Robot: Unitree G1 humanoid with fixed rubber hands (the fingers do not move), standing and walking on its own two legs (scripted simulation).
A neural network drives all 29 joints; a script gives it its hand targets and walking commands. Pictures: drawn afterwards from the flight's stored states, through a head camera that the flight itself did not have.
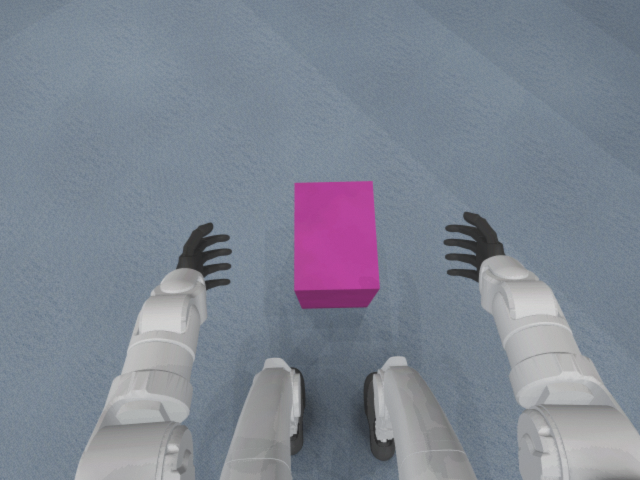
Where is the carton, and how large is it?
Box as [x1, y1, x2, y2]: [294, 181, 379, 308]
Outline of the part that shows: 372,181 295,183 294,290 302,308 367,306 378,290 379,284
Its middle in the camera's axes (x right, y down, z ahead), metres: +0.03 +0.03 +1.00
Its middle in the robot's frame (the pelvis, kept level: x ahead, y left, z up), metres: +0.52 -0.01 -0.55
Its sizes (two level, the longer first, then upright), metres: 0.253 0.182 0.276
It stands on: the floor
